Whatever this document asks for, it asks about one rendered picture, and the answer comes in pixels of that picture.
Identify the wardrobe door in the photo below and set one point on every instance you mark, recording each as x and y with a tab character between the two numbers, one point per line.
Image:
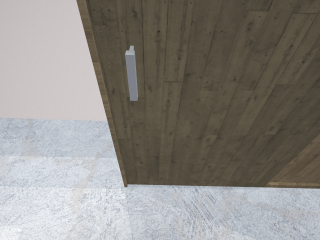
228	90
304	168

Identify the handle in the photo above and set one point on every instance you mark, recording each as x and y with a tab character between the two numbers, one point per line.
131	73

